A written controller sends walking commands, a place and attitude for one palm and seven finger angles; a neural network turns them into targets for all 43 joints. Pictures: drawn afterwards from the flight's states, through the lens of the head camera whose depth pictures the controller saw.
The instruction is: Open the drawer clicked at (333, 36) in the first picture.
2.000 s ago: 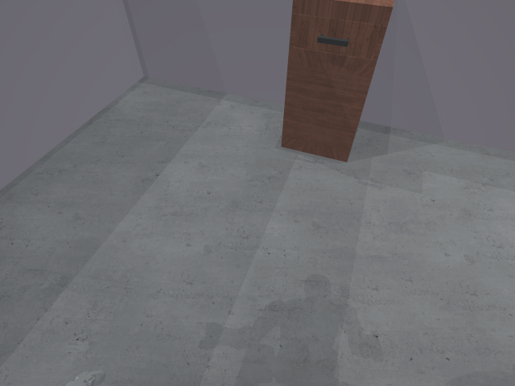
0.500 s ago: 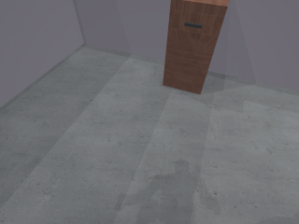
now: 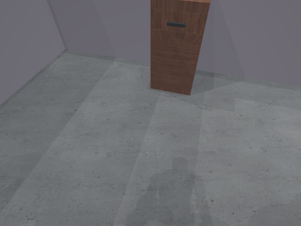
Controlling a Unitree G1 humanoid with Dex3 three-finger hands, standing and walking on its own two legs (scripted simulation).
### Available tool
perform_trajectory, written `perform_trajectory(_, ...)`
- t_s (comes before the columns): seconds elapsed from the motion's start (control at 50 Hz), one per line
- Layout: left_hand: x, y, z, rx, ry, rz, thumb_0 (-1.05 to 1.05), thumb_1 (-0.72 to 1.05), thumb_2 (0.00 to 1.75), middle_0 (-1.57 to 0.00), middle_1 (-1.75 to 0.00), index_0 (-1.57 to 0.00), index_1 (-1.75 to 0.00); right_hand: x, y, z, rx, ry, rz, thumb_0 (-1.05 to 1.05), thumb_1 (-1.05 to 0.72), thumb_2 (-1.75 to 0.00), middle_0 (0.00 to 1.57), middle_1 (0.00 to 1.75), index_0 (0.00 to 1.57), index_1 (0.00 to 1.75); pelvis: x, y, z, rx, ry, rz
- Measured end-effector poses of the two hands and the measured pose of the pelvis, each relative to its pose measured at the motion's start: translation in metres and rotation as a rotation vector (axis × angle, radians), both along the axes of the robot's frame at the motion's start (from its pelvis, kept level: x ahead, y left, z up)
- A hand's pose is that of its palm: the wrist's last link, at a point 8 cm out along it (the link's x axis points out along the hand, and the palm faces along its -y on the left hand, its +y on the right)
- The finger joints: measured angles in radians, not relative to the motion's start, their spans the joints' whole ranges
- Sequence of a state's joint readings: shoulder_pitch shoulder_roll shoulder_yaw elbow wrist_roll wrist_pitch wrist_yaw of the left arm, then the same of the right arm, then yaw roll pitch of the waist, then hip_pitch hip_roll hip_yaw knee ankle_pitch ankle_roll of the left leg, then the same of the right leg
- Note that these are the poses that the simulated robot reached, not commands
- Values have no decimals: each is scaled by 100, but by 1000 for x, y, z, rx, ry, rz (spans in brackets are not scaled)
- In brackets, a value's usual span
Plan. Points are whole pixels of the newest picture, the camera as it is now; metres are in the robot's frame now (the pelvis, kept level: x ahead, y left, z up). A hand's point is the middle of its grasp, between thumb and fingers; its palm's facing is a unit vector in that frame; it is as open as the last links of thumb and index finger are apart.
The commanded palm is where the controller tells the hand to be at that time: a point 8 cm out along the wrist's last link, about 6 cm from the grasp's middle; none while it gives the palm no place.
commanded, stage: walk to a spot facing it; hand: left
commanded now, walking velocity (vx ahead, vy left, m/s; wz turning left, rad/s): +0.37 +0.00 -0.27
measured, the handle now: (176, 23) +1.43 -0.07 -0.08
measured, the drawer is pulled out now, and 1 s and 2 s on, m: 0.00 0.00 0.00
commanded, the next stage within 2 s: turn to face it in 1.26 s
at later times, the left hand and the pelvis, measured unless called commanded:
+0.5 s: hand (88, 192) +0.25 +0.24 -0.17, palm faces -0.11 -0.98 -0.19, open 7.4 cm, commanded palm none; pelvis +0.20 +0.06 +0.00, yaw -11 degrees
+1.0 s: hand (126, 135) +0.49 +0.15 -0.17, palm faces -0.29 -0.94 -0.19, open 7.2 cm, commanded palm none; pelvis +0.40 -0.02 +0.01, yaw -19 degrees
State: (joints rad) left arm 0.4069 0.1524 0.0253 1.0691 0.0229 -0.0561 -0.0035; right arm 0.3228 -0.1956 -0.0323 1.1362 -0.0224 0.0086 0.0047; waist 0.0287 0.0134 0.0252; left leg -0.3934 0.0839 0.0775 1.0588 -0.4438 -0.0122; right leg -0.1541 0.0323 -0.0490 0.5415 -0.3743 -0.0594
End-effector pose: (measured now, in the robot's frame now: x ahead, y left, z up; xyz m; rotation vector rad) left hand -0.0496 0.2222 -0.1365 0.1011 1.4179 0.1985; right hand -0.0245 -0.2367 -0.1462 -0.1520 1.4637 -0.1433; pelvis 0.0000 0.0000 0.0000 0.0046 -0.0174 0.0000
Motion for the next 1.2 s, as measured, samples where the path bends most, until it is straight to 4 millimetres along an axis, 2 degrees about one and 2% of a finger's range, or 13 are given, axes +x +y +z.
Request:
perform_trajectory(0.1, -2, -13, 9, -44, 125, -12, 0, 91, 90, -20, -30, -20, -30, 73, 9, 11, 12, -136, -34, 1, -91, -90, 20, 30, 20, 30, 33, 5, 9, 5, 15, -39)
perform_trajectory(0.18, 14, -8, 9, -63, 189, -15, 0, 91, 90, -20, -30, -20, -30, 144, 22, 17, 19, -249, -29, 1, -91, -90, 20, 30, 20, 30, 65, 15, 8, -3, 20, -63)
perform_trajectory(0.28, 59, 19, -8, -65, 219, -12, 1, 91, 90, -20, -30, -20, -30, 232, 45, 16, 1, -360, 4, 1, -91, -90, 20, 30, 20, 30, 116, 36, -7, -17, 17, -87)
perform_trajectory(0.34, 104, 42, -24, -58, 209, -47, 1, 91, 90, -20, -30, -20, -30, 260, 54, 12, -31, -412, -15, 0, -91, -90, 20, 30, 20, 30, 143, 48, -18, -14, 6, -122)
perform_trajectory(0.44, 223, 68, -17, -19, 45, -154, 1, 91, 90, -20, -30, -20, -30, 250, 63, 19, -43, -349, -125, 0, -91, -89, 20, 30, 20, 30, 180, 54, -3, 2, -3, -172)
perform_trajectory(0.54, 345, 65, 3, -1, -145, -243, 1, 92, 90, -19, -30, -19, -29, 223, 51, 23, -84, -230, -219, -2, -95, -89, 21, 30, 20, 30, 218, 55, 8, 9, 10, -208)
perform_trajectory(0.66, 460, 30, 19, -7, -262, -365, 0, 92, 90, -19, -30, -19, -29, 196, 51, 17, -50, -65, -322, -1, -93, -90, 20, 30, 20, 30, 265, 40, 9, 14, 10, -253)
perform_trajectory(0.78, 545, -23, 10, -9, -326, -469, 0, 91, 90, -19, -30, -20, -30, 194, 49, -3, 16, 67, -413, 0, -91, -90, 20, 30, 20, 30, 316, 4, -8, 8, 4, -297)
perform_trajectory(0.84, 555, -36, 7, -21, -319, -455, 0, 91, 90, -19, -30, -20, -30, 221, 39, -3, 26, 72, -418, 1, -91, -90, 20, 30, 20, 30, 337, -6, -7, -9, -5, -307)
perform_trajectory(0.9, 551, -39, 6, -25, -250, -434, 0, 92, 90, -20, -30, -20, -30, 270, 23, 3, 8, 0, -407, 1, -91, -90, 20, 30, 20, 30, 360, -12, 1, -20, -1, -319)
perform_trajectory(1.08, 553, -8, -10, -30, -34, -372, 0, 93, 90, -20, -30, -20, -30, 430, -14, 25, -79, -234, -334, 1, -93, -90, 20, 30, 20, 30, 441, -10, 4, -50, 15, -334)
perform_trajectory(1.14, 566, 3, -25, -50, 25, -349, 0, 92, 90, -20, -30, -20, -30, 476, -18, 25, -123, -280, -307, 1, -92, -90, 20, 30, 20, 30, 476, -2, -6, -60, 11, -344)
perform_trajectory(1.2, 591, 8, -29, -53, 74, -370, 1, 92, 90, -20, -30, -20, -30, 503, -12, 28, -149, -306, -319, 0, -92, -90, 20, 30, 20, 30, 503, 3, -6, -45, 4, -382)
